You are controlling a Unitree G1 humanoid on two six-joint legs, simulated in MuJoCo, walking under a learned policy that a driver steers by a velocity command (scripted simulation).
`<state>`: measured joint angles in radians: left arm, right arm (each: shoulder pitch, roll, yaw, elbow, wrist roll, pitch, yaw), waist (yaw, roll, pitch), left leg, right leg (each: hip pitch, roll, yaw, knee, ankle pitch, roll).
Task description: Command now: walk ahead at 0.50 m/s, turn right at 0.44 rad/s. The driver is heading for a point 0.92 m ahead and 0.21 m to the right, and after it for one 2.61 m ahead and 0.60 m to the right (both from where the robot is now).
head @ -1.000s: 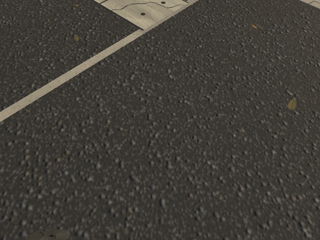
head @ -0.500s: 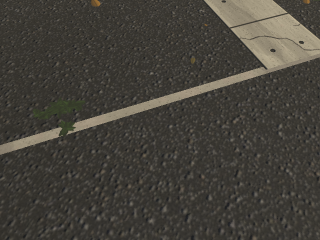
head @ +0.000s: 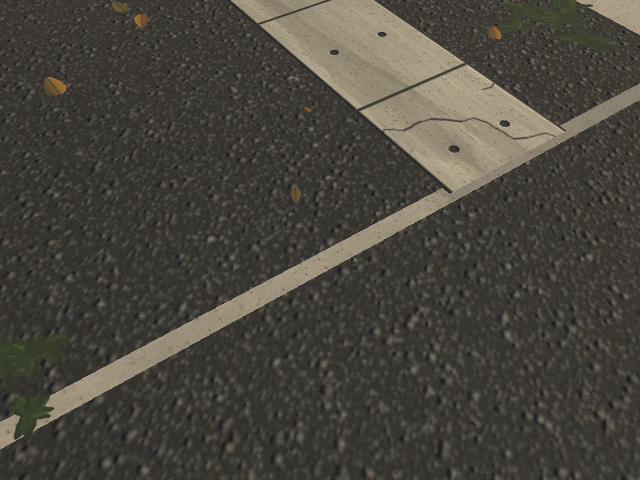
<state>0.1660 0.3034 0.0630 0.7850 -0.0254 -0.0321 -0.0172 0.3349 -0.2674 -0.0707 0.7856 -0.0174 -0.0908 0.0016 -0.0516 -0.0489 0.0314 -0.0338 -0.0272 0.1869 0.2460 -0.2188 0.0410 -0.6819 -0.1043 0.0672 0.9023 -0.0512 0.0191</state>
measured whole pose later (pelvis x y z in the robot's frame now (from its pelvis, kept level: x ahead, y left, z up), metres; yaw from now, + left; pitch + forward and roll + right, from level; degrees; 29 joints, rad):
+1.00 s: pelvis +0.55 -0.12 +0.00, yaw -28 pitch +2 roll +1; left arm 0.14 0.28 0.05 0.67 0.00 -0.06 -0.01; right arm 0.37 -0.26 -0.05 0.84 0.01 -0.09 0.02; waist -0.09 -0.04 0.02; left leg -0.11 -0.05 0.01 0.27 -0.19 0.04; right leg -0.62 -0.08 0.05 0.79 -0.16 0.01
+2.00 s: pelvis +0.91 -0.27 -0.01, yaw +3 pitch +3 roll -1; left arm 0.13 0.30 0.05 0.74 0.00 -0.05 0.01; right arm 0.23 -0.30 -0.07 0.63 0.01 0.00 -0.01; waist -0.04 0.00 0.00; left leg -0.36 -0.11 -0.14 0.45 -0.13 0.07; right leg -0.48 -0.02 0.08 0.71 -0.28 0.05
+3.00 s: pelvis +1.35 -0.38 -0.03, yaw -25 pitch +2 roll +2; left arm 0.05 0.30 0.05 0.57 -0.02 -0.03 -0.05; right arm 0.34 -0.32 -0.08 0.85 0.02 -0.05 -0.01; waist -0.07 -0.02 0.06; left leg 0.04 0.08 0.20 0.57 -0.48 -0.04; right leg -0.55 0.00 -0.04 0.63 -0.12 -0.10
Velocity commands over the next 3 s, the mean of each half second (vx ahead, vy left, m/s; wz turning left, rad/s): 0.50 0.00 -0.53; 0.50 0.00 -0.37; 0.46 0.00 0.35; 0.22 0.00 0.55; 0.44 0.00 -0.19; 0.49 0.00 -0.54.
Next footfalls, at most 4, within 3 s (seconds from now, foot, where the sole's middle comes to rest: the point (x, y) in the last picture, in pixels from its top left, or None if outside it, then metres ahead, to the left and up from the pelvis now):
0.22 right None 0.28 -0.15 -0.78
0.70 left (328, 427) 0.60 -0.03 -0.78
1.18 right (474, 377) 0.71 -0.37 -0.78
1.64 left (383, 276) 1.00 -0.20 -0.78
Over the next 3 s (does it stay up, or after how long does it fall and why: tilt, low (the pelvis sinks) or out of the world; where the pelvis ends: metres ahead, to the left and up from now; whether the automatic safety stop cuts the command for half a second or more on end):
stays up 1.35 -0.38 -0.03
